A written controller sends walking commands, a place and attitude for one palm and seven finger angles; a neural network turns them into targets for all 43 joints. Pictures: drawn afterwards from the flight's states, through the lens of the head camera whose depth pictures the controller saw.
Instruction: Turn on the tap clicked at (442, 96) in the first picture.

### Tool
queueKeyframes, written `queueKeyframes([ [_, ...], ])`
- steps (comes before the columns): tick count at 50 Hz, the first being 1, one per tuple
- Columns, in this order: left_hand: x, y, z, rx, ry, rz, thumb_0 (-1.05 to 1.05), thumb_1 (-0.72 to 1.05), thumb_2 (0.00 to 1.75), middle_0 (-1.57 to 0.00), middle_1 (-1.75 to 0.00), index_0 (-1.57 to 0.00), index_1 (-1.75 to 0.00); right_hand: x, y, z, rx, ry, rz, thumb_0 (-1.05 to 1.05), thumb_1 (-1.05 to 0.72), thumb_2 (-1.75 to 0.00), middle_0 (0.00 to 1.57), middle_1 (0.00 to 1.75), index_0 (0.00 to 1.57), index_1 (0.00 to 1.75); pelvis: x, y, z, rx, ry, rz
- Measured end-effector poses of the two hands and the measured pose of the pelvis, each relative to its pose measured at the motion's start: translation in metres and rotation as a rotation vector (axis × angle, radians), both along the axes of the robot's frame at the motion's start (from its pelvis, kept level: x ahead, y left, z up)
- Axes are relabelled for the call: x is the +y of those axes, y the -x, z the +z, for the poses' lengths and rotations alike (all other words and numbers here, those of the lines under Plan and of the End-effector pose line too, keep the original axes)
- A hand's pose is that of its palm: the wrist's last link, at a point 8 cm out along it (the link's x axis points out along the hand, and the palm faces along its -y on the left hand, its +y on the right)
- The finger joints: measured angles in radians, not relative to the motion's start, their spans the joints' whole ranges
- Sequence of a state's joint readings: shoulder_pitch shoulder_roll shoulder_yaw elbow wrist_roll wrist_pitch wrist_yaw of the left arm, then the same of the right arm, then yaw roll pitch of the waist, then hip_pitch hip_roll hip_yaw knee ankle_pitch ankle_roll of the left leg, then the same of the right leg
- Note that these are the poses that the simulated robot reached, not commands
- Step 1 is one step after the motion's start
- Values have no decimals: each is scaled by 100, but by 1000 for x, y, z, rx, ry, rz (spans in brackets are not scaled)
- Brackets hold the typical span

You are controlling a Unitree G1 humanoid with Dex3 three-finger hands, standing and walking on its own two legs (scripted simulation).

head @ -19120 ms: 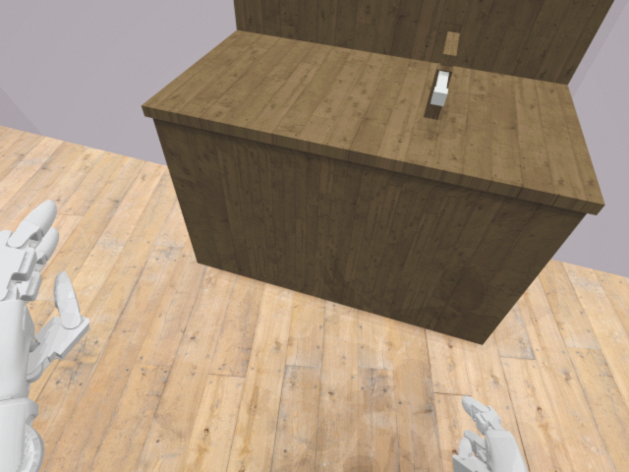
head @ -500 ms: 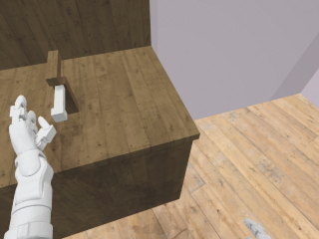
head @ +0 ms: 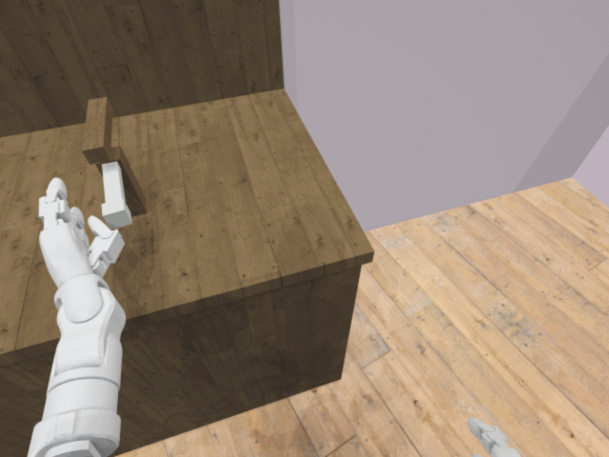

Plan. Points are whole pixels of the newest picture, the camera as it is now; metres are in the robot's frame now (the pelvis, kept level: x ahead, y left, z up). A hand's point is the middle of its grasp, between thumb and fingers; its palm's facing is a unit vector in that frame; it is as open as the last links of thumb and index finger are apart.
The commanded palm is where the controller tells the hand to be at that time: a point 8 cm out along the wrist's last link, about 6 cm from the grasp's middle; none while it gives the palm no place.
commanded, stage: push the lever round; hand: left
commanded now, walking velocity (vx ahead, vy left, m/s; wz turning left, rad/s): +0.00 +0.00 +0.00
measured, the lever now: (117, 213) +0.40 +0.29 +0.11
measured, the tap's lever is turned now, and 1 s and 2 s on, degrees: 5 39 66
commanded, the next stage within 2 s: none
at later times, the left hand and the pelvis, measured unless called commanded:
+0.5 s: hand (145, 224) +0.39 +0.25 +0.10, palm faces +0.68 -0.73 -0.05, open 7.8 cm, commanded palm +0.34 +0.27 +0.10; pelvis +0.00 +0.00 +0.00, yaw +0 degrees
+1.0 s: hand (175, 207) +0.42 +0.21 +0.10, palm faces +0.74 -0.66 -0.07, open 7.6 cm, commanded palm +0.37 +0.23 +0.10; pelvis +0.01 +0.00 +0.00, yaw +0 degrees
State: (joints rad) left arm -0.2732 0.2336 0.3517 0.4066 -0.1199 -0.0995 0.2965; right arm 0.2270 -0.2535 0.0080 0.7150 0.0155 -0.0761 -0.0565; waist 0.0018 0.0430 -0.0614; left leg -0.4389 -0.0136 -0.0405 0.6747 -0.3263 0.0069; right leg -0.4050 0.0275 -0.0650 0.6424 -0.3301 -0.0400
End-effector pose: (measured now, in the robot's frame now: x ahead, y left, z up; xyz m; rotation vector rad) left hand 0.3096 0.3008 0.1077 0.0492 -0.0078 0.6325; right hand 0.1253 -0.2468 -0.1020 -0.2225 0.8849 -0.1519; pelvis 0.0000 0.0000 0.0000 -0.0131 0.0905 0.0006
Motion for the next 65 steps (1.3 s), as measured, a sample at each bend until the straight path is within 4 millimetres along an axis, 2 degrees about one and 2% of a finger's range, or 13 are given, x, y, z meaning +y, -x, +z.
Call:
queueKeyframes([
  [14, -17, -11, -5, 20, 9, 69, -1, 92, 93, -15, -15, -15, -15, -2, -2, -3, 16, 0, 10, 1, -91, -90, 21, 30, 20, 29, -5, 2, -1, 13, -1, 9],
  [28, -35, -31, -6, 31, 15, 124, 0, 90, 91, -15, -15, -15, -15, -1, 4, -8, 54, -3, -1, 1, -91, -90, 21, 30, 20, 29, -3, -2, -2, 27, 0, 6],
  [50, -68, -56, -4, 67, 30, 213, 1, 93, 91, -15, -15, -15, -15, 8, 0, -13, 102, -25, 15, 1, -91, -90, 21, 30, 20, 29, 0, -8, -2, 43, -2, 6],
  [65, -86, -62, -1, 87, 31, 274, 2, 94, 92, -15, -15, -15, -15, 4, 2, -18, 130, -47, 29, 1, -91, -90, 21, 30, 20, 29, -6, -10, -4, 50, -3, 12],
])
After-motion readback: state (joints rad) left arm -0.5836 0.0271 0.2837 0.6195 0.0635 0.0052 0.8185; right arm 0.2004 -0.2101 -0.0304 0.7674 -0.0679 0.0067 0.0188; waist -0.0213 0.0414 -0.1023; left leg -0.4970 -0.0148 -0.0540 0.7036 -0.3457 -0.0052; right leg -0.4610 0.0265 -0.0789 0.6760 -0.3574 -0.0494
